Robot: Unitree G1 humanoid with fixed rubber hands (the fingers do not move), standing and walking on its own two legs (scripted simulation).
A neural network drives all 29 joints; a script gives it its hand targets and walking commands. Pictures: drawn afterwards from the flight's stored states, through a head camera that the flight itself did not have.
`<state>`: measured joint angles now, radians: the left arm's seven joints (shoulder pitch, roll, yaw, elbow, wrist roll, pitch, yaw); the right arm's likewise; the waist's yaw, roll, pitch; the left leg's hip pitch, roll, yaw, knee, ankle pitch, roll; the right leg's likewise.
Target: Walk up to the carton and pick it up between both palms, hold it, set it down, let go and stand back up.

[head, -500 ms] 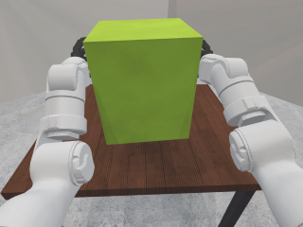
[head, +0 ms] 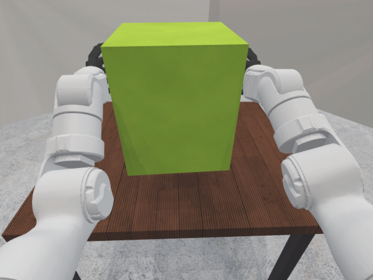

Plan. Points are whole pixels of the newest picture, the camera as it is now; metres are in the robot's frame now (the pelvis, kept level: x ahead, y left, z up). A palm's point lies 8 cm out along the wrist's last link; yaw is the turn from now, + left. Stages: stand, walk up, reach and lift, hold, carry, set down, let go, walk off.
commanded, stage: hold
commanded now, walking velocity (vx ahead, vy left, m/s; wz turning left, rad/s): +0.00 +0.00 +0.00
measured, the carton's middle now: (175, 96) +0.40 +0.01 +0.28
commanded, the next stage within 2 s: none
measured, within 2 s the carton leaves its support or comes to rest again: neither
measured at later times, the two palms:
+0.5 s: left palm (97, 80) +0.39 +0.16 +0.32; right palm (252, 78) +0.38 -0.14 +0.32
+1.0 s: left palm (95, 79) +0.39 +0.16 +0.32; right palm (249, 78) +0.38 -0.14 +0.32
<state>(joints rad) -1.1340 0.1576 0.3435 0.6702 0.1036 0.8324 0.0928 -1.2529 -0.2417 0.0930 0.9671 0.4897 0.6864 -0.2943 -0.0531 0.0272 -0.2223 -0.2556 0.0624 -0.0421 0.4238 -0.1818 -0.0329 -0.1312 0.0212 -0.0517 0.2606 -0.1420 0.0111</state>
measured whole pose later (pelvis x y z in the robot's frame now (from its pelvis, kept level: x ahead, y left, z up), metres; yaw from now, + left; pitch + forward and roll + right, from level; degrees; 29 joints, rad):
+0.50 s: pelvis +0.00 +0.00 +0.00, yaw +0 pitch +0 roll -3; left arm -1.11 0.14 0.32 0.61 0.12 0.86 0.10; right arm -1.24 -0.24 0.05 0.95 0.48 0.69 -0.29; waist -0.07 0.02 -0.22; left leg -0.25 0.06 -0.04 0.44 -0.19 -0.03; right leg -0.13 0.02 -0.05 0.27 -0.15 0.01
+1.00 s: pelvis +0.00 +0.00 +0.00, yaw +0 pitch +1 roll -2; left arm -1.14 0.16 0.33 0.68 0.11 0.83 0.09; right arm -1.25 -0.24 0.07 0.97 0.48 0.69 -0.29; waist -0.06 0.02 -0.22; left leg -0.26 0.06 -0.05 0.43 -0.18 -0.03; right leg -0.13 0.02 -0.05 0.26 -0.14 0.01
